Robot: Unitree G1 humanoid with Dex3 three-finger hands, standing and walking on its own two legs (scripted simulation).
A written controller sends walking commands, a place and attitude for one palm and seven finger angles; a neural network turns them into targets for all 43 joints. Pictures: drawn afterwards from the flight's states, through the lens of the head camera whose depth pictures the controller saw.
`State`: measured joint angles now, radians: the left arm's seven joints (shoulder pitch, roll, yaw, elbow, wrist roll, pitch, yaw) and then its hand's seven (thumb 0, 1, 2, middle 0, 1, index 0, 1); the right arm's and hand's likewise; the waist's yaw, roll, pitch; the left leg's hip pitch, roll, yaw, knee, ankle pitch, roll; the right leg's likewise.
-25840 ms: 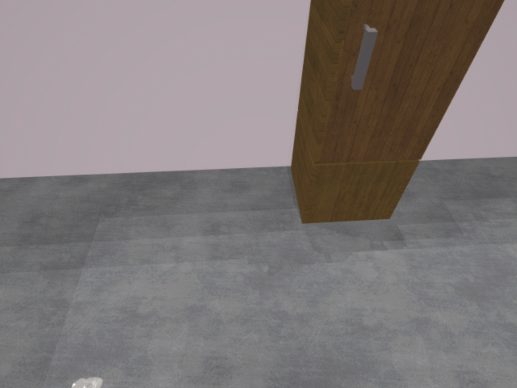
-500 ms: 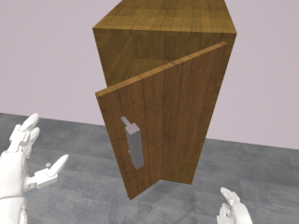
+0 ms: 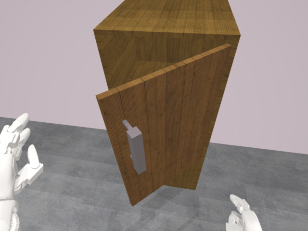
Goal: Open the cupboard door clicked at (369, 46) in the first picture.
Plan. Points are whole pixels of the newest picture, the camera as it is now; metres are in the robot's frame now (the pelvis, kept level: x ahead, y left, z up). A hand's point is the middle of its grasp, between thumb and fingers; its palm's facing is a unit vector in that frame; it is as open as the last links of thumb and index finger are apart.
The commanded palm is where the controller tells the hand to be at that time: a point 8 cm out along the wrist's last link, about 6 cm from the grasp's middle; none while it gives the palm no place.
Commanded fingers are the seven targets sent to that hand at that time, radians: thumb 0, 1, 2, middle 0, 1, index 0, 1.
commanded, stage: draw the hand back to the body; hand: left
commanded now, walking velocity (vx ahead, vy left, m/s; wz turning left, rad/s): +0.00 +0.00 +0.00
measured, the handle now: (133, 147) +0.30 +0.10 +0.07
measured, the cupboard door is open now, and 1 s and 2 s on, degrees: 45 45 45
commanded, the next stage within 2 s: step back with the hand held close in 0.04 s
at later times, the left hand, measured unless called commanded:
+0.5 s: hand (31, 175) +0.17 +0.27 +0.14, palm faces +0.35 -0.79 -0.51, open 7.4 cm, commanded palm +0.11 +0.32 +0.17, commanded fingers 0.00 0.90 0.90 -0.20 -0.30 -0.20 -0.30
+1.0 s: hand (0, 211) +0.10 +0.28 +0.15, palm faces +0.43 -0.79 -0.45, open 7.4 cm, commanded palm +0.03 +0.33 +0.17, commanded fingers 0.00 0.90 0.90 -0.20 -0.30 -0.20 -0.30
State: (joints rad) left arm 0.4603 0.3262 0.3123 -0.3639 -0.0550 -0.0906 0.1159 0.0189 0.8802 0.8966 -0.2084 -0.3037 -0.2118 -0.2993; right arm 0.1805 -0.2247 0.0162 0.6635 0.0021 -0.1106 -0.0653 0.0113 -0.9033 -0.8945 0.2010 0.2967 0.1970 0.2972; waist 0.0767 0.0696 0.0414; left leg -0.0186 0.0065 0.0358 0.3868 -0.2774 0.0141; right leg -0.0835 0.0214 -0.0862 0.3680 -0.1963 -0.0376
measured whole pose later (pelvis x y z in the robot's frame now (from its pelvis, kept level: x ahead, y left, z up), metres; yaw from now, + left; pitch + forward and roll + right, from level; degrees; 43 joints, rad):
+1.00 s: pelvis -0.11 +0.03 -0.03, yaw +1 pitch -2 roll +0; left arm 0.52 0.40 0.43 -0.57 -0.02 -0.22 0.16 0.02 0.89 0.90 -0.21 -0.30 -0.21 -0.30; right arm 0.19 -0.21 0.00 0.59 0.00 -0.05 -0.06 0.01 -0.90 -0.89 0.20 0.30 0.20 0.30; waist -0.01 -0.04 0.08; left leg -0.42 -0.03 0.06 0.71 -0.31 0.04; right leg -0.45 -0.03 -0.05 0.63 -0.15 -0.01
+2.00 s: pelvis -0.25 +0.00 -0.01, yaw -2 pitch -1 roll +0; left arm 0.51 0.36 0.41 -0.41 -0.03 -0.19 0.16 0.02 0.89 0.90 -0.21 -0.30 -0.21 -0.30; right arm 0.27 -0.23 0.00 0.70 0.00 -0.13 -0.08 0.01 -0.90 -0.89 0.20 0.30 0.20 0.30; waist 0.00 -0.01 -0.01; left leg -0.26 0.01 0.01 0.52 -0.26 0.00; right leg -0.20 0.00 -0.04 0.53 -0.32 -0.01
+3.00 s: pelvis -0.28 +0.00 +0.00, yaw +1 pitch -2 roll +0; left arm 0.30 0.20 0.03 1.16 0.00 0.02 0.02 0.01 0.92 0.90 -0.20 -0.30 -0.20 -0.30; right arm 0.24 -0.16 0.00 1.13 -0.02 0.03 -0.02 0.00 -0.91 -0.89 0.20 0.30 0.20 0.30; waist 0.00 0.04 0.08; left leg -0.24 0.00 -0.04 0.44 -0.17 0.00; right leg -0.16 -0.01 -0.09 0.44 -0.25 -0.02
